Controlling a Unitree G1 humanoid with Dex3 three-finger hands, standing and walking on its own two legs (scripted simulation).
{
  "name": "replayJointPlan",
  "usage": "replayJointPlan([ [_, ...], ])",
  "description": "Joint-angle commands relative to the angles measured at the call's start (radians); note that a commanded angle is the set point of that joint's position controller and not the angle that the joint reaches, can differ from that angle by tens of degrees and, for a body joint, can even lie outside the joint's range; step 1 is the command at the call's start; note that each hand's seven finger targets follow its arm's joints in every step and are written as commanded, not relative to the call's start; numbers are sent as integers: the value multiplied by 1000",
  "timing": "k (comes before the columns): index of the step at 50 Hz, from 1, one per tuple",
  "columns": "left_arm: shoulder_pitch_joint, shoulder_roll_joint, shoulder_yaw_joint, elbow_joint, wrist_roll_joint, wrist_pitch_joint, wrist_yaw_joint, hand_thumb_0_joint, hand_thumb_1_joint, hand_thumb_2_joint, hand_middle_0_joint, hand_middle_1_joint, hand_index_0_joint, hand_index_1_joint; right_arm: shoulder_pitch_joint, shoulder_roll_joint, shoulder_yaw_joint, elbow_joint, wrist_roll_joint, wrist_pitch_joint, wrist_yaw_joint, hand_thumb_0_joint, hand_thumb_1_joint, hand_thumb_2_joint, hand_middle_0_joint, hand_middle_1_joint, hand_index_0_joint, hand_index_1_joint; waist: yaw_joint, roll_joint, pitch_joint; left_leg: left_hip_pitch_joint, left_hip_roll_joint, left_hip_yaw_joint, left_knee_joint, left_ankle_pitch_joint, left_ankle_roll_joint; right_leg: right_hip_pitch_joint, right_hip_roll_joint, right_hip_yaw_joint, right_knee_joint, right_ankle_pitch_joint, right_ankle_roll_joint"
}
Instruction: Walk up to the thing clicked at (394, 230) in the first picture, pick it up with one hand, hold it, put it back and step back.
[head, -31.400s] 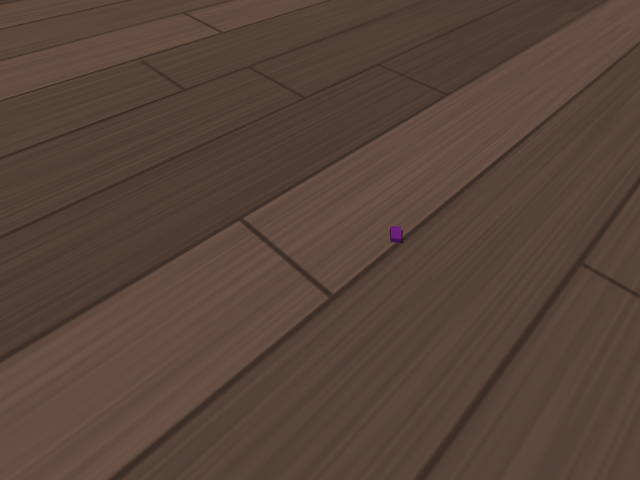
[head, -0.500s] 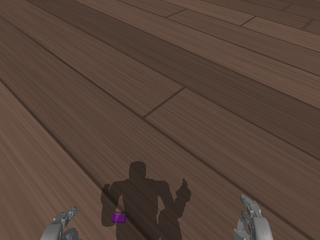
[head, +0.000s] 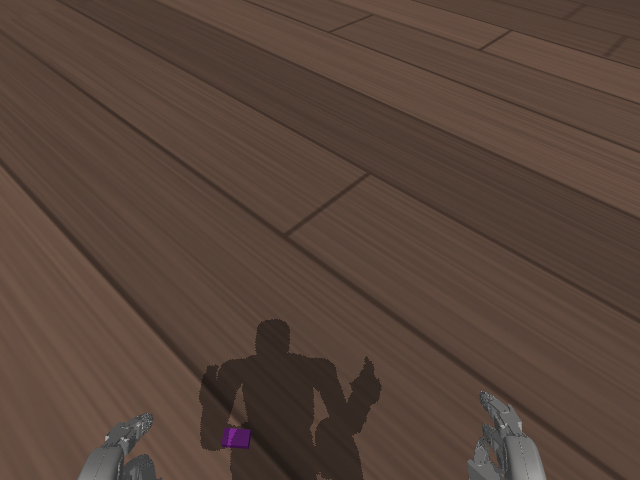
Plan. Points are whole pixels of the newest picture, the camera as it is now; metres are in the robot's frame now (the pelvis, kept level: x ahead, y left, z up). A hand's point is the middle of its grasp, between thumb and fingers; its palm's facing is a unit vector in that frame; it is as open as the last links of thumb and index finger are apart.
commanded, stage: home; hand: left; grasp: from above
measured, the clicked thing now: (236, 438) +0.39 +0.19 -0.70
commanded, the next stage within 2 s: stand in 0.42 s
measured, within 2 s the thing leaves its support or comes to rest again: neither
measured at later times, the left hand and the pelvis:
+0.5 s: hand out of the picture +0.16 +0.18 -0.05, palm faces +0.04 -0.98 -0.21, open 7.4 cm; pelvis -0.01 +0.00 +0.00, yaw +0 degrees
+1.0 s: hand out of the picture +0.04 +0.24 -0.11, palm faces +0.04 -0.95 -0.32, open 7.4 cm; pelvis -0.01 +0.01 +0.05, yaw +0 degrees
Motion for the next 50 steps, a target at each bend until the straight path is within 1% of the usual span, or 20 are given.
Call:
replayJointPlan([
  [1, -30, 96, 58, -203, 0, -48, 7, 0, 900, 899, -199, -299, -199, -299, -58, -127, -60, -158, 0, -51, -18, 0, -901, -899, 200, 299, 200, 299, -4, 28, -104, 96, -16, 25, -168, 298, 17, 88, 23, -26, -138, 237, -22],
  [2, -23, 95, 54, -180, -1, -45, 8, 0, 900, 899, -199, -299, -199, -299, -68, -131, -58, -158, 2, -51, -17, 0, -901, -899, 200, 299, 200, 299, -2, 4, -65, 80, -14, 22, -178, 261, 20, 75, 25, -30, -144, 204, -20],
  [7, -17, 106, 60, -197, 1, -47, 9, 0, 900, 899, -199, -299, -199, -298, -67, -130, -57, -160, 1, -48, -15, 0, -901, -900, 200, 300, 200, 300, 11, 29, -65, 74, -14, 20, -185, 256, 16, 78, 22, -30, -139, 196, -24],
  [13, -37, 89, 46, -197, -2, -43, 5, 0, 900, 899, -199, -299, -199, -299, -70, -136, -59, -164, 4, -44, -11, 0, -901, -899, 200, 299, 200, 299, -2, 24, -52, 72, -5, 2, -203, 200, 15, 56, 26, -32, -138, 147, -24],
  [16, -17, 107, 70, -195, -4, -42, 9, 0, 900, 899, -199, -299, -199, -299, -71, -130, -58, -172, 5, -45, -13, 0, -901, -899, 200, 299, 200, 299, 8, 9, -73, 62, -15, 22, -183, 202, 22, 72, 23, -27, -152, 155, -21],
  [19, -18, 96, 52, -199, -3, -43, 6, 0, 900, 899, -199, -298, -199, -298, -64, -130, -58, -172, 3, -46, -13, 0, -900, -900, 200, 300, 200, 300, -2, 11, -75, 71, -16, 27, -178, 214, 23, 71, 23, -25, -148, 170, -20],
  [21, -18, 106, 68, -191, -1, -44, 10, 0, 900, 899, -199, -299, -199, -299, -70, -133, -59, -175, 4, -44, -15, 0, -901, -899, 200, 299, 200, 299, 3, 7, -67, 58, -19, 29, -181, 184, 24, 65, 21, -22, -156, 144, -20],
  [22, -29, 100, 52, -197, -2, -44, 6, 0, 900, 899, -199, -299, -199, -298, -73, -132, -57, -174, 4, -44, -14, 0, -901, -900, 200, 300, 200, 300, 0, 15, -54, 54, -17, 23, -189, 164, 24, 54, 23, -24, -155, 125, -21],
  [23, -29, 95, 55, -201, -1, -45, 8, 0, 900, 899, -199, -299, -199, -298, -70, -127, -57, -175, 3, -45, -14, 0, -901, -900, 200, 299, 200, 299, 0, 16, -77, 62, -17, 25, -180, 177, 23, 67, 22, -23, -157, 137, -21],
  [25, -33, 102, 58, -201, -4, -44, 8, 0, 900, 899, -199, -299, -199, -298, -78, -130, -54, -172, 6, -46, -12, 0, -901, -900, 200, 300, 200, 300, 6, 24, -39, 47, -13, 14, -203, 124, 23, 46, 24, -25, -156, 93, -21],
  [26, -324, 189, 64, 150, 114, -252, 44, 0, 901, 899, -199, -300, -199, -300, -151, -232, -95, 80, -123, 65, 48, 0, -902, -899, 200, 299, 199, 299, 76, -39, 167, 87, 19, -19, -270, 325, 71, 233, -50, 62, -184, 135, -58],
  [27, -234, 201, 76, 330, 122, -318, 38, 0, 899, 900, -200, -300, -200, -300, -146, -248, -111, 91, -119, 107, 74, 0, -900, -900, 200, 300, 200, 300, 74, -86, 78, 148, 9, 13, -263, 317, 81, 264, -69, 126, -227, 119, -91],
  [28, -228, 206, 73, 376, 120, -352, 32, 0, 899, 900, -200, -300, -200, -300, -131, -251, -113, 61, -124, 129, 90, 0, -900, -900, 200, 300, 200, 300, 53, -93, 65, 183, -5, -1, -248, 321, 75, 234, -67, 154, -251, 138, -107],
  [29, -234, 224, 62, 423, 125, -376, 28, 0, 899, 900, -200, -300, -200, -300, -130, -250, -112, 72, -115, 141, 107, 0, -900, -900, 200, 300, 200, 300, 59, -69, 42, 220, -5, -16, -265, 307, 77, 278, -78, 158, -241, 172, -102],
  [31, -283, 209, 59, 508, 119, -392, 18, 0, 899, 900, -200, -300, -200, -300, -114, -213, -107, 129, -69, 152, 137, 0, -900, -900, 200, 300, 200, 300, 62, -83, 51, 274, -16, 8, -306, 249, 69, 282, -100, 158, -270, 157, -91],
  [33, -303, 206, 62, 596, 106, -399, 18, 0, 899, 900, -200, -300, -200, -300, -133, -213, -115, 158, -58, 161, 151, 0, -900, -900, 200, 300, 200, 300, 74, -62, 72, 296, -11, -11, -339, 248, 68, 279, -91, 140, -305, 120, -73],
  [35, -337, 205, 63, 681, 103, -414, 19, 0, 899, 900, -200, -300, -200, -300, -132, -215, -117, 198, -62, 174, 158, 0, -900, -900, 200, 300, 200, 300, 65, -46, 98, 323, 3, -30, -390, 212, 72, 277, -88, 133, -332, 87, -61],
  [40, -336, 194, 62, 854, 98, -450, 21, 0, 899, 900, -200, -300, -200, -300, -121, -218, -124, 276, -56, 193, 152, 0, -900, -900, 200, 300, 200, 300, 62, -41, 95, 404, 18, -40, -434, 375, 67, 381, -90, 107, -375, 290, -51],
  [43, -335, 189, 59, 935, 88, -450, 23, 0, 899, 900, -200, -300, -200, -300, -139, -232, -123, 316, -55, 202, 146, 0, -900, -900, 200, 300, 200, 300, 71, 19, 126, 423, 42, -75, -521, 363, 69, 423, -78, 88, -415, 289, -41],
  [50, -346, 212, 54, 1087, 86, -451, 27, 0, 899, 900, -200, -300, -200, -300, -132, -243, -115, 408, -41, 222, 134, 0, -900, -900, 200, 300, 200, 300, 59, -27, 180, 490, 46, -66, -624, 359, 49, 501, -95, 96, -539, 307, -36],
])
